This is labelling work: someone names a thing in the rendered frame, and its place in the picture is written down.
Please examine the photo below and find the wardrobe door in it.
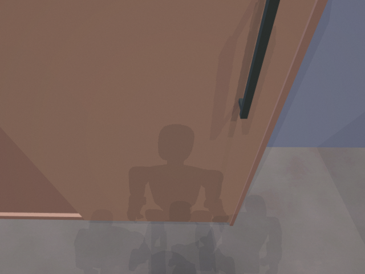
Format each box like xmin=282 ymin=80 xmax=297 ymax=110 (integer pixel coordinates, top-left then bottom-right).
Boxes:
xmin=0 ymin=0 xmax=315 ymax=223
xmin=0 ymin=128 xmax=78 ymax=213

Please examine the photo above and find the handle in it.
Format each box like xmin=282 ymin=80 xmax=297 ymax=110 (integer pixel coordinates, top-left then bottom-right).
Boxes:
xmin=238 ymin=0 xmax=280 ymax=119

